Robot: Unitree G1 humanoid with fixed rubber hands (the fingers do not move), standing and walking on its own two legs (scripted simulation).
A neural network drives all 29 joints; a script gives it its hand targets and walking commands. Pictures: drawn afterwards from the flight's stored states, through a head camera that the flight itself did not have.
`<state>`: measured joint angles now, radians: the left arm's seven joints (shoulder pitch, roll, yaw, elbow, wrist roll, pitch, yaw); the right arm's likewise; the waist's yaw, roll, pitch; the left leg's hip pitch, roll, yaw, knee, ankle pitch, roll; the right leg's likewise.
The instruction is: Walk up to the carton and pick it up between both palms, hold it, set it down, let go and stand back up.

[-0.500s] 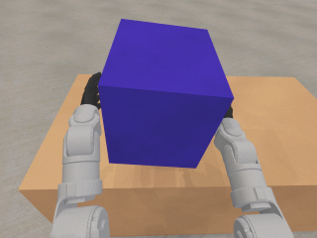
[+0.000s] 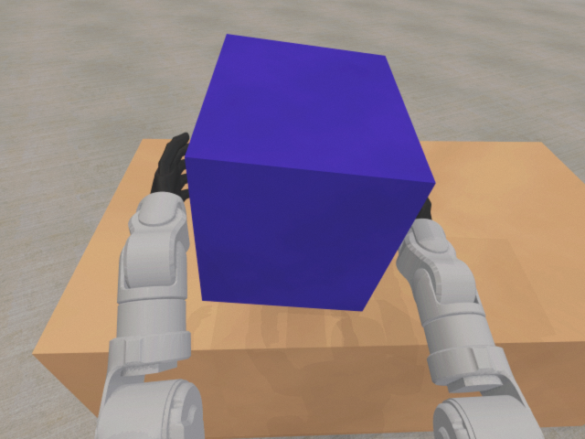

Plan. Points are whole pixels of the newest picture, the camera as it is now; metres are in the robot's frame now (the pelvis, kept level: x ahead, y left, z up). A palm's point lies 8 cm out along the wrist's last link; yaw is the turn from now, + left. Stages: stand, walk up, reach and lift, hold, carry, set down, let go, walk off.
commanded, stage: set down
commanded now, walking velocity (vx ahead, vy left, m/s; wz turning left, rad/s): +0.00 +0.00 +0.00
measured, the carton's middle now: (295, 175) +0.41 -0.02 +0.18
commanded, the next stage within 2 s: none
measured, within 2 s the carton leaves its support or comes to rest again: neither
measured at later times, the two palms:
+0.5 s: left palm (177, 213) +0.38 +0.15 +0.14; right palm (398, 241) +0.35 -0.17 +0.10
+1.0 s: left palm (189, 212) +0.40 +0.14 +0.13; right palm (402, 236) +0.36 -0.18 +0.09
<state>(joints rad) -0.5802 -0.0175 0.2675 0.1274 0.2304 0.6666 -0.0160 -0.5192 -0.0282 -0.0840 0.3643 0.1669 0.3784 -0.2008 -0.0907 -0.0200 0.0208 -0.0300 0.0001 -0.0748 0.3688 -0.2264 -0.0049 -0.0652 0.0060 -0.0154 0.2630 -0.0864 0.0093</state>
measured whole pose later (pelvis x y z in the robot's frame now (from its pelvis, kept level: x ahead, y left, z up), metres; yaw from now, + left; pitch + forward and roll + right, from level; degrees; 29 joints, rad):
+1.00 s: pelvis +0.03 +0.00 +0.00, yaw +2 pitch -2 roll -2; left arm -0.52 -0.05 0.21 0.35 0.23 0.29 0.01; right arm -0.41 0.01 -0.17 0.54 0.03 -0.03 -0.14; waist -0.09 -0.03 0.03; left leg -0.08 0.01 -0.09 0.37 -0.25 -0.01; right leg -0.08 0.00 -0.06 0.23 -0.11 0.01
